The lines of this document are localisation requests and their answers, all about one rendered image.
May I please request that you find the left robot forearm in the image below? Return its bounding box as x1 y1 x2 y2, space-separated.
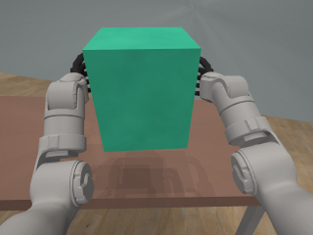
29 72 89 202

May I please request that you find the robot right hand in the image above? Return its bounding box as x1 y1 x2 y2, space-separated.
195 57 214 96

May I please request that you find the table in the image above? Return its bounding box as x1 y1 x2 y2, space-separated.
0 96 265 235

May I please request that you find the right robot forearm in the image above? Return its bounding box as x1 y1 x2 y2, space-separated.
200 71 297 180

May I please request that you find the left robot upper arm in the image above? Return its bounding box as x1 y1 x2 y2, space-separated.
0 160 95 235

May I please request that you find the carton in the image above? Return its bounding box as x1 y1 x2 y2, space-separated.
82 26 201 152

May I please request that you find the right robot upper arm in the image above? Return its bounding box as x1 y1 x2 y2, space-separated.
231 141 313 235

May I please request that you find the robot left hand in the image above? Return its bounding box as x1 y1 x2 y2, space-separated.
70 53 91 93

